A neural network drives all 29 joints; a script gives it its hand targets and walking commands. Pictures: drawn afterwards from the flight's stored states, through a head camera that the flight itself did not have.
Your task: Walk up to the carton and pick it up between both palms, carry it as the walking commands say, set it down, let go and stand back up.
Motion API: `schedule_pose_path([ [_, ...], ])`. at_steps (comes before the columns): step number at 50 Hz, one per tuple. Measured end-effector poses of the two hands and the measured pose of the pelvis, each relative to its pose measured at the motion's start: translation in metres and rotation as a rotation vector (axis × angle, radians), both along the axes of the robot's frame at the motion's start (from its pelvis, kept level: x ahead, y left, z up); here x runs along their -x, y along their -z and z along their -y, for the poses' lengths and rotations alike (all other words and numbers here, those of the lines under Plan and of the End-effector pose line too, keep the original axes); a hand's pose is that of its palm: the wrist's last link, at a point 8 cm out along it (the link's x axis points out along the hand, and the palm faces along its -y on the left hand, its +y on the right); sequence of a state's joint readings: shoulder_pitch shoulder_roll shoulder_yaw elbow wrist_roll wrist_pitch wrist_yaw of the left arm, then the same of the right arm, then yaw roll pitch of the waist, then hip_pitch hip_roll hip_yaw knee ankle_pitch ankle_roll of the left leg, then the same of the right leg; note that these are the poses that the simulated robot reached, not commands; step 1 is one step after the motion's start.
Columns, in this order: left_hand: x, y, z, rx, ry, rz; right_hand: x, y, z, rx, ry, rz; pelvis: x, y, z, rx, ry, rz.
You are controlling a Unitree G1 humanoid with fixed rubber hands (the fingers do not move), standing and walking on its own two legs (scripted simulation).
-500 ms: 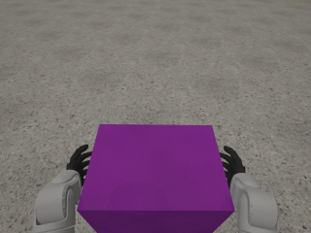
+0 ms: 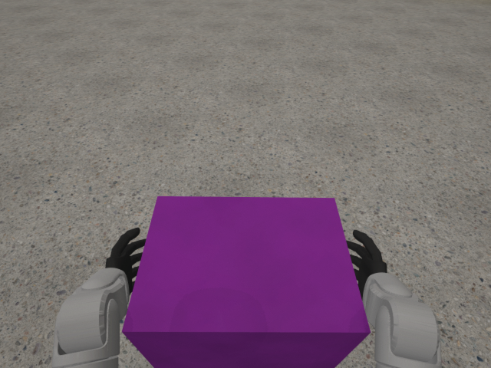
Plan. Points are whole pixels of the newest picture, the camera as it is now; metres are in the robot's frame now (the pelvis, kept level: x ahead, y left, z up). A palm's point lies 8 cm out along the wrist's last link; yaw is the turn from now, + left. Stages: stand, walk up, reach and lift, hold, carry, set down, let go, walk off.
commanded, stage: carry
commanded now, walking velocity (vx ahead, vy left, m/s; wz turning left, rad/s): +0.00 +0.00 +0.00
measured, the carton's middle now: (245, 295) +0.27 +0.00 +0.00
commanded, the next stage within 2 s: none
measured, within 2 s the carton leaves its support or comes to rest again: neither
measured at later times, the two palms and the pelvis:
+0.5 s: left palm (118, 271) +0.26 +0.19 +0.09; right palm (371, 275) +0.26 -0.18 +0.08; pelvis +0.01 +0.00 +0.00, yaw +1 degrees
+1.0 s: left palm (111, 195) +0.42 +0.25 +0.09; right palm (308, 188) +0.44 -0.12 +0.09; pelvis +0.19 +0.06 +0.01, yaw +2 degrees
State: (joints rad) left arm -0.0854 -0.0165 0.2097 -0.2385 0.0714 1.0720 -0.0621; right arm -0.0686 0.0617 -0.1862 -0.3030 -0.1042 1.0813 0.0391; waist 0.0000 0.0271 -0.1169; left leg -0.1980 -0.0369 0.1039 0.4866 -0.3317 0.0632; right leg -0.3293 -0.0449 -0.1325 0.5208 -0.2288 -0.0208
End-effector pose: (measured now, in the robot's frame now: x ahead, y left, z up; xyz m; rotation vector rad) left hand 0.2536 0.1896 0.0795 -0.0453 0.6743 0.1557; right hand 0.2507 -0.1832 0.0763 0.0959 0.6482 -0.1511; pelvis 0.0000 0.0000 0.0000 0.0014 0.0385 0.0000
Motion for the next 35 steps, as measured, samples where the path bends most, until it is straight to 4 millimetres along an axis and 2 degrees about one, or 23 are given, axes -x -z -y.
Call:
schedule_pose_path([
  [18,0.001,0.000,0.002,-0.001,0.001,0.001,0.001,0.000,0.002,0.000,0.000,0.001,0.002,0.000,0.001,0.000,0.000,0.003],
  [23,0.001,-0.008,0.001,-0.006,-0.003,0.007,0.000,-0.005,0.001,-0.019,0.004,0.007,-0.007,-0.001,0.000,-0.005,-0.004,-0.005],
  [29,-0.013,-0.007,-0.010,0.019,-0.031,-0.004,-0.022,-0.011,-0.010,0.005,-0.022,-0.003,-0.023,-0.002,-0.009,-0.007,-0.031,-0.031],
  [32,-0.020,-0.005,-0.023,0.028,-0.048,-0.026,-0.036,-0.012,-0.023,-0.004,-0.024,-0.025,-0.040,-0.005,-0.020,-0.013,-0.026,-0.033],
  [35,-0.038,-0.009,-0.037,0.006,-0.047,-0.023,-0.054,-0.011,-0.038,-0.039,-0.013,-0.023,-0.061,-0.005,-0.031,-0.015,-0.008,-0.039],
])
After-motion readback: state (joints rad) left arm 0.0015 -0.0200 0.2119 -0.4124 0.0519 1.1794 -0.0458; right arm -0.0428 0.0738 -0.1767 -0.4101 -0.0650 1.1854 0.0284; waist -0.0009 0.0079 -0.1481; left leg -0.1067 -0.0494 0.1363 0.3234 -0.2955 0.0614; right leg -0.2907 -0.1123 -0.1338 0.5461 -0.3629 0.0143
